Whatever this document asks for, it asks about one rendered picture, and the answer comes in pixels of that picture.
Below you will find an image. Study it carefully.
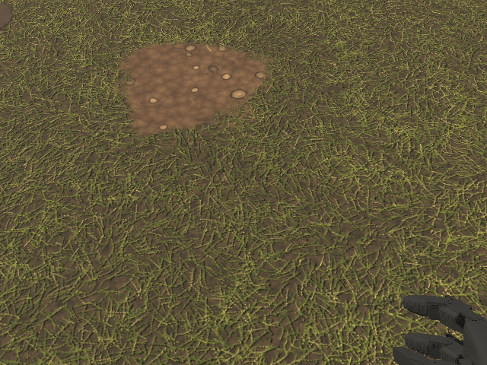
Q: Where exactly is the right robot hand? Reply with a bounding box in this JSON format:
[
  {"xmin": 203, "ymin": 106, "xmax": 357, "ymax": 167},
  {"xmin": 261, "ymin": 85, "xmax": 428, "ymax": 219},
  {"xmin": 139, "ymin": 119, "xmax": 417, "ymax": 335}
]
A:
[{"xmin": 393, "ymin": 295, "xmax": 487, "ymax": 365}]

